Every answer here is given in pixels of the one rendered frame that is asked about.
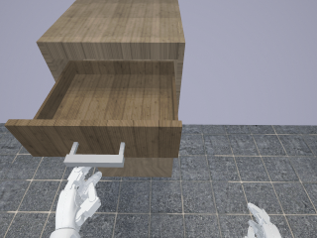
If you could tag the left robot forearm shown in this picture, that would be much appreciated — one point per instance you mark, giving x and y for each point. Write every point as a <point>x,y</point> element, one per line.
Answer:
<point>65,232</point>

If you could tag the drawer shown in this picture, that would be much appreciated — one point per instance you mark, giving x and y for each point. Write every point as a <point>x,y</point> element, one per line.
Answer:
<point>103,103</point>

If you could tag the robot left hand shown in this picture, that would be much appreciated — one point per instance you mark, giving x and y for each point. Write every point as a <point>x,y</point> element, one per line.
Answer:
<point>74,205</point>

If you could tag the handle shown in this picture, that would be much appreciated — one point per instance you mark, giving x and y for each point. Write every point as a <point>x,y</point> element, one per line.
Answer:
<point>74,160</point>

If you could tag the cabinet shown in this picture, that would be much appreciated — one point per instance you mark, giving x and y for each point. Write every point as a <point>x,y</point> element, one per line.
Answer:
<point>128,30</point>

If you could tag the robot right hand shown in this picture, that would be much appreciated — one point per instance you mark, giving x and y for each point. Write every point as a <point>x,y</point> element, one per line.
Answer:
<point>263,228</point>

